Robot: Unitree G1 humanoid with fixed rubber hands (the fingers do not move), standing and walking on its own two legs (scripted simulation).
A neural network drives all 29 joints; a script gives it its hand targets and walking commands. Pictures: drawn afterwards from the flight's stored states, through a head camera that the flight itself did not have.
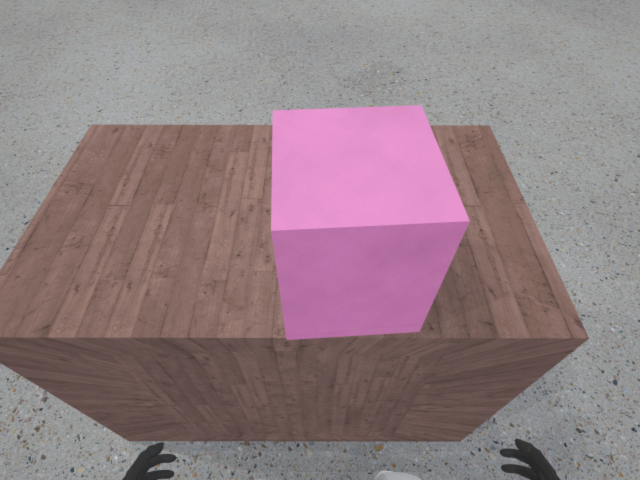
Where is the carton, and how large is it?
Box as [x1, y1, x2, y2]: [271, 105, 469, 339]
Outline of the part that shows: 421,105 273,110 271,234 286,339 419,331 469,221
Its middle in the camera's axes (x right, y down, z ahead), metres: +0.05 -0.02 +0.55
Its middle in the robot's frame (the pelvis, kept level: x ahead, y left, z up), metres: +0.44 -0.02 +0.05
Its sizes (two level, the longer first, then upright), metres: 0.210 0.200 0.250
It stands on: a pedestal, 0.67 m high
